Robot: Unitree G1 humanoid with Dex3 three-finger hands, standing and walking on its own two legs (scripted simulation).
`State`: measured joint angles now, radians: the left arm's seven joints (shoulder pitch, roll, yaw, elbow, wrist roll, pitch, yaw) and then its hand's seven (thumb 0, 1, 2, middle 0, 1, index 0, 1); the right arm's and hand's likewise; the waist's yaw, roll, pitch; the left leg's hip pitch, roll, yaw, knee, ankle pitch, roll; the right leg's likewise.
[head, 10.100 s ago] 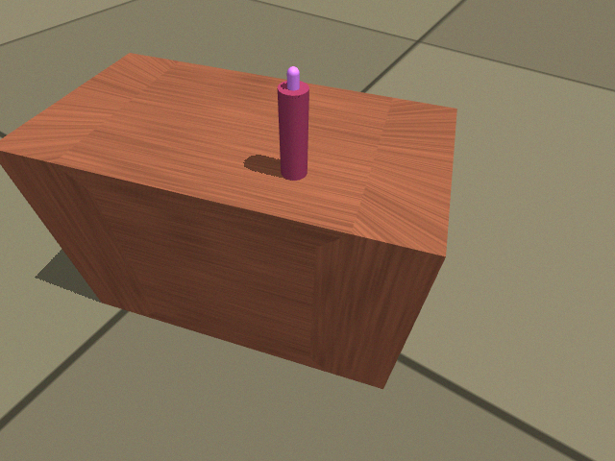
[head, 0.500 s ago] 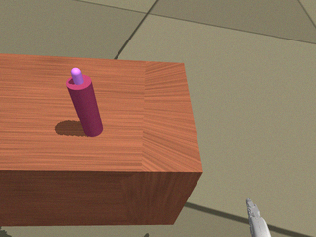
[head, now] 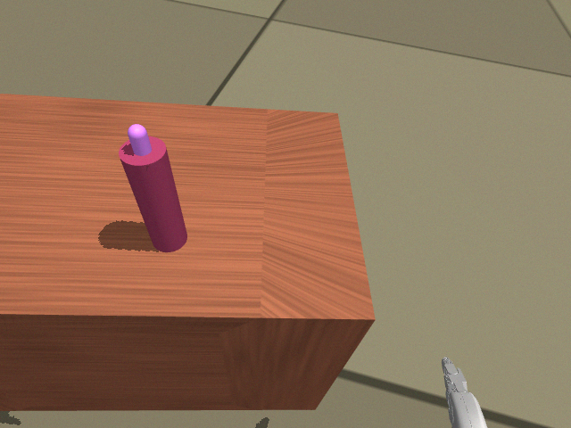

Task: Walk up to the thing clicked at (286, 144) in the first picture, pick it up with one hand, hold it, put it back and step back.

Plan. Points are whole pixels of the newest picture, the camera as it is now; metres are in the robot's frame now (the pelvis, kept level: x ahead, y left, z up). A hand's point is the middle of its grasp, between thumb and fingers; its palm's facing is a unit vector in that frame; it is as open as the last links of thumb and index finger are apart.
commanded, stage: go down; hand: left
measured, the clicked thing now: (155, 192) +0.47 +0.19 +0.06
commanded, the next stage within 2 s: approach in 1.08 s
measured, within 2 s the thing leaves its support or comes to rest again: neither
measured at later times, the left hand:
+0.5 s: hand out of the picture +0.37 +0.38 +0.12, palm faces +0.15 -0.99 +0.01, open 17.5 cm
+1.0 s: hand out of the picture +0.36 +0.38 +0.12, palm faces +0.16 -0.99 +0.02, open 17.4 cm
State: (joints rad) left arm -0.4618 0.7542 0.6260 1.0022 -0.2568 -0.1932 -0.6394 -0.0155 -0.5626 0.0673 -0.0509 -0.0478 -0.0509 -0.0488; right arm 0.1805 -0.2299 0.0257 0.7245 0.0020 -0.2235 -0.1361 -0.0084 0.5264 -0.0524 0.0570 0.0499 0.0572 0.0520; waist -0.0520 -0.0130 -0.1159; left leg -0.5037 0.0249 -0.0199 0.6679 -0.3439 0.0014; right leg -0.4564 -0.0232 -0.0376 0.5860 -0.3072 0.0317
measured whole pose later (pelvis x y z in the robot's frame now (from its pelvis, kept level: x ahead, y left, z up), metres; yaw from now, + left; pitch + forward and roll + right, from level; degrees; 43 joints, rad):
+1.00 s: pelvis -0.01 +0.00 -0.01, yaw +0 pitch +12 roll -2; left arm -0.56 0.82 0.64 1.05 -0.22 -0.14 -0.63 -0.01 -0.52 0.08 -0.05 -0.05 -0.05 -0.05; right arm 0.25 -0.25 0.04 0.56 0.00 -0.23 -0.13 -0.01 0.53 -0.05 0.06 0.05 0.06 0.05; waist -0.07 -0.01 -0.14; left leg -0.62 0.03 -0.02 0.79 -0.38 0.00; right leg -0.57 -0.02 -0.04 0.70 -0.35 0.03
